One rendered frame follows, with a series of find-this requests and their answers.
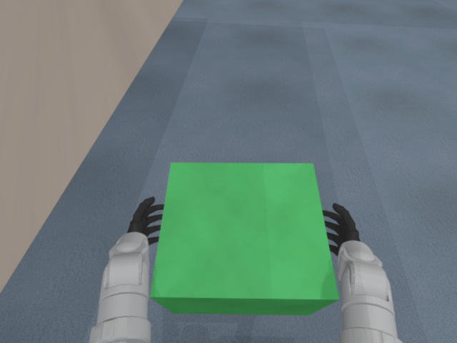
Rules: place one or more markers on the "carton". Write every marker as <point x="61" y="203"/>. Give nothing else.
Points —
<point x="243" y="238"/>

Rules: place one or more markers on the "robot left hand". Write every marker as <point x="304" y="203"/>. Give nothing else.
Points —
<point x="140" y="220"/>

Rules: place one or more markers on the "right robot forearm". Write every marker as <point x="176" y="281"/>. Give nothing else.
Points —
<point x="366" y="298"/>

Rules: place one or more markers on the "robot right hand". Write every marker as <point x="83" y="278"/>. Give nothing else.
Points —
<point x="346" y="231"/>

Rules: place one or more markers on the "left robot forearm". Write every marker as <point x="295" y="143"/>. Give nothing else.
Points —
<point x="124" y="296"/>

